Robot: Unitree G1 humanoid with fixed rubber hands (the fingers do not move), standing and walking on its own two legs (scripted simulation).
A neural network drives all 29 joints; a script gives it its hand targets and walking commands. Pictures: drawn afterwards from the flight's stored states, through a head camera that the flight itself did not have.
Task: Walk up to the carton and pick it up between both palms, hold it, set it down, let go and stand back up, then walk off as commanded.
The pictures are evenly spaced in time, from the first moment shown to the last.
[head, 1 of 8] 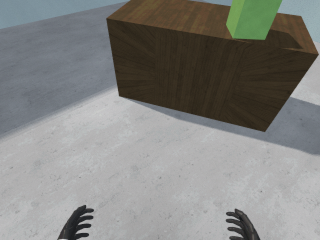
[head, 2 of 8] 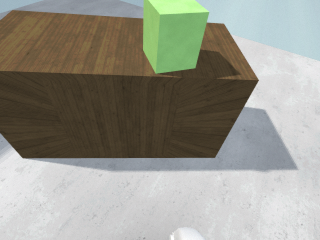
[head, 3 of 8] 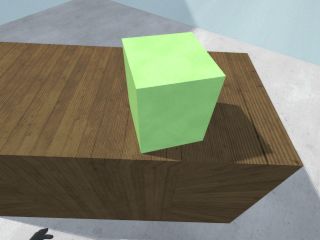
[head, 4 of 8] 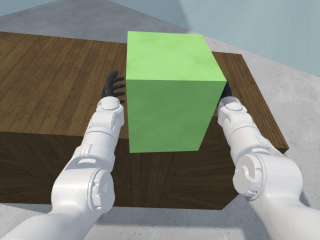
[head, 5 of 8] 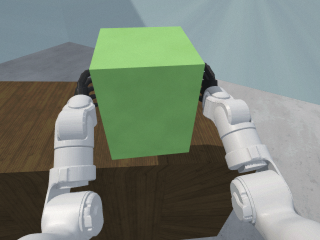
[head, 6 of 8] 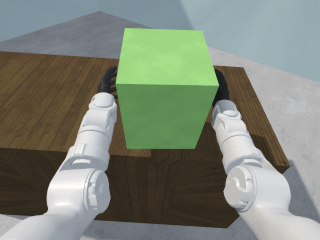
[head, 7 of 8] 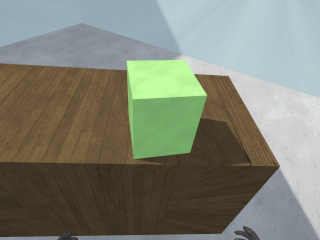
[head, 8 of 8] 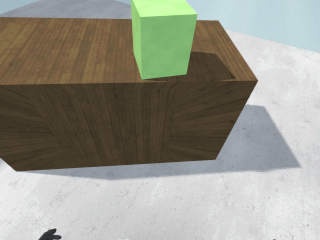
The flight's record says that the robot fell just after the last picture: no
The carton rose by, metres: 0.18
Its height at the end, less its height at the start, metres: +0.00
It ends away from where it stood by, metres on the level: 0.02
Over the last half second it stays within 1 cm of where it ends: yes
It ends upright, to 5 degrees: yes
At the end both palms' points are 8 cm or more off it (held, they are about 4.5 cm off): yes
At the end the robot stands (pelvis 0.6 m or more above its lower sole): yes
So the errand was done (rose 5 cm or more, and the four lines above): yes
